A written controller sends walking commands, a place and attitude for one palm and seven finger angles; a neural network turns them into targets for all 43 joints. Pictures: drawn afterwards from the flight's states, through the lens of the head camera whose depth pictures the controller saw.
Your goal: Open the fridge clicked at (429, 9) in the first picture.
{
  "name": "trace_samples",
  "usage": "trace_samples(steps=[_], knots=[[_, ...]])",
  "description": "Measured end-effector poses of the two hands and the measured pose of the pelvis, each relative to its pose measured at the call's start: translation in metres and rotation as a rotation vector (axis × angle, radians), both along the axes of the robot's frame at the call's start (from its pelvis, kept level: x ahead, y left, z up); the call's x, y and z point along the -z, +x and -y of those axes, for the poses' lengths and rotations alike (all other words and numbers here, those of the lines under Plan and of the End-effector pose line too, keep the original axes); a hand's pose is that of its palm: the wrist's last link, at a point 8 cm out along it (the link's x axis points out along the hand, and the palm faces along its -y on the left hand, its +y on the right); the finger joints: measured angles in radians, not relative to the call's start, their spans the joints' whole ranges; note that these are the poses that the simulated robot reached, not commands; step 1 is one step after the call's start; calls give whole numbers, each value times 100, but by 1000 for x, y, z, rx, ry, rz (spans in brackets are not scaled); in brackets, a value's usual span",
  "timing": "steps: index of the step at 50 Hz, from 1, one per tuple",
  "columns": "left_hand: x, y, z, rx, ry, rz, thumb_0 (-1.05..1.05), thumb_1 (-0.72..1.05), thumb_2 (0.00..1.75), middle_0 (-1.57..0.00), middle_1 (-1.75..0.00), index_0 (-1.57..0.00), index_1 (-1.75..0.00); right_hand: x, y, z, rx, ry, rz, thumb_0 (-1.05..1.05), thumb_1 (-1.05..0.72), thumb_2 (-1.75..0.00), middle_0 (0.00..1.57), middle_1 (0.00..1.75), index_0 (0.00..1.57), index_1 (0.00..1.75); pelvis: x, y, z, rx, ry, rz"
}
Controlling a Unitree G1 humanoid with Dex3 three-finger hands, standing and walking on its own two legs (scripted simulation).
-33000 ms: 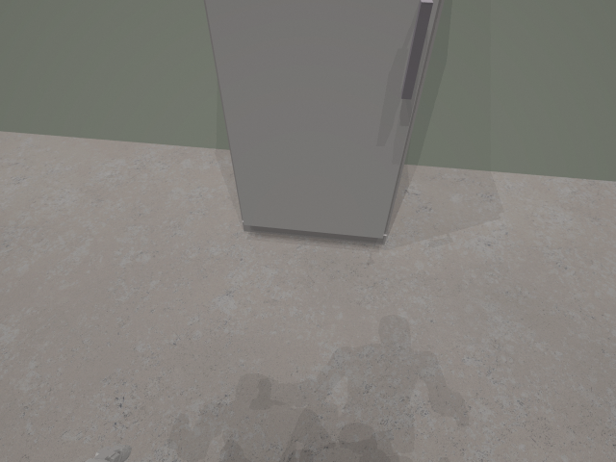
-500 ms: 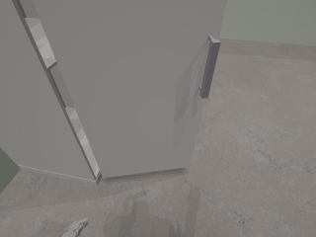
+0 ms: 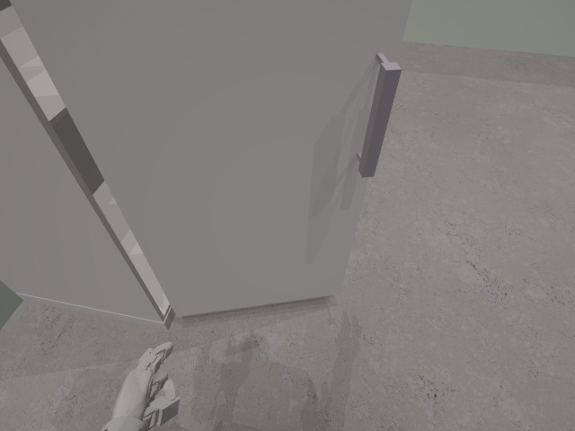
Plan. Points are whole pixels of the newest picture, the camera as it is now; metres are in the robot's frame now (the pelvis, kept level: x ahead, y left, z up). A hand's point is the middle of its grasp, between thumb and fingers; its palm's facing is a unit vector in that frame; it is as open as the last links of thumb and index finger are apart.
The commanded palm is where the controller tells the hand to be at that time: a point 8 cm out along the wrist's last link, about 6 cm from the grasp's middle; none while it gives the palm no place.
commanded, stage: stop stepping back and stand still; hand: right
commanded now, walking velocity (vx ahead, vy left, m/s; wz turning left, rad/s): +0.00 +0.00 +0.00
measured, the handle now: (373, 119) +0.65 -0.14 +0.09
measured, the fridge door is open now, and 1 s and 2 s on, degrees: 70 70 70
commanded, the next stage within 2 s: let the arm hang, fingers relaxed in 0.20 s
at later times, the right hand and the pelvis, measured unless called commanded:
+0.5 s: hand out of the picture +0.13 -0.24 -0.11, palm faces +0.03 +0.94 -0.35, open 7.4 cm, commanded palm none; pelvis -0.02 -0.01 -0.01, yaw -1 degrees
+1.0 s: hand out of the picture -0.05 -0.20 -0.17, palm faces +0.03 +0.97 -0.23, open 7.3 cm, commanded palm none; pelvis -0.02 -0.02 +0.00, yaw +0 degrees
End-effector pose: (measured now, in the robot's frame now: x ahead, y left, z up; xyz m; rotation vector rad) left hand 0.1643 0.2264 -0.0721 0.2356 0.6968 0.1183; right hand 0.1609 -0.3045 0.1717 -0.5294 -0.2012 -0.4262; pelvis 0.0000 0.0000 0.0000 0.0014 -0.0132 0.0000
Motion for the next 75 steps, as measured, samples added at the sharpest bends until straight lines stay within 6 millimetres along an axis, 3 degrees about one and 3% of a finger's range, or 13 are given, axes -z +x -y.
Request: trace_samples(steps=[12, 16, 18, 20, 22, 26, 30, 37, 43, 47, 52, 62, 75], knots=[[-9, 3, 2, -23, 13, 16, 1, 90, 89, -20, -30, -20, -30, -8, 2, 0, -54, -33, -7, 2, -89, -89, 21, 30, 22, 30, -2, 1, 5, -6, 9, -21], [-3, -4, 2, -14, 5, -1, 1, 90, 89, -20, -30, -20, -30, 2, 0, 6, -33, -13, -28, 2, -89, -90, 21, 30, 22, 30, -2, -2, 8, 2, 11, -25], [11, -7, -2, 29, -6, -50, 1, 90, 89, -20, -30, -20, -30, 44, 8, 12, -32, 40, -196, 1, -89, -90, 20, 30, 21, 30, 2, -6, 11, 19, 8, -35], [26, -12, -7, 46, -5, -116, 1, 90, 89, -20, -30, -20, -30, 105, 10, 15, -4, 136, -442, 1, -90, -90, 20, 30, 21, 30, 6, -11, 13, 28, 4, -39], [37, -22, -12, 35, -1, -170, 1, 90, 89, -20, -30, -20, -30, 168, -3, 8, 25, 236, -697, 1, -90, -90, 19, 30, 20, 30, 8, -15, 14, 28, -1, -36], [45, -58, -20, -17, 16, -285, 1, 90, 89, -20, -30, -20, -30, 268, -61, -31, 41, 423, -1117, 1, -91, -90, 19, 30, 20, 30, 9, -20, 12, 22, -7, -22], [50, -109, -20, -61, 39, -454, 1, 90, 89, -20, -30, -20, -30, 316, -129, -75, 67, 591, -1379, 1, -94, -89, 20, 30, 20, 30, 5, -23, 9, 18, 1, -14], [57, -184, -6, -105, 17, -711, 1, 90, 89, -20, -30, -20, -30, 321, -205, -64, 208, 647, -1557, 0, -99, -89, 20, 30, 21, 30, -1, -23, 8, 26, 19, -17], [66, -207, 14, -131, -44, -765, 1, 90, 89, -20, -30, -20, -30, 312, -230, -54, 272, 629, -1621, 1, -94, -89, 20, 30, 21, 30, -3, -23, 13, 18, 16, -12], [71, -206, 25, -136, -79, -753, 1, 90, 89, -20, -30, -20, -30, 309, -225, -52, 272, 614, -1610, 1, -92, -90, 20, 30, 20, 30, -3, -22, 15, 11, 12, -10], [74, -195, 32, -134, -99, -711, 1, 90, 89, -20, -30, -20, -30, 310, -201, -54, 237, 606, -1552, 1, -92, -90, 19, 30, 20, 30, -3, -21, 17, 6, 8, -7], [69, -175, 21, -142, -67, -654, 1, 91, 89, -20, -30, -20, -30, 313, -152, -61, 156, 600, -1451, 1, -92, -90, 20, 30, 20, 30, -4, -18, 18, 2, 4, -4], [66, -157, 7, -132, -41, -642, 1, 90, 89, -20, -30, -20, -30, 308, -145, -51, 172, 577, -1459, 1, -91, -90, 20, 30, 20, 30, -6, -12, 15, 3, 3, -3]])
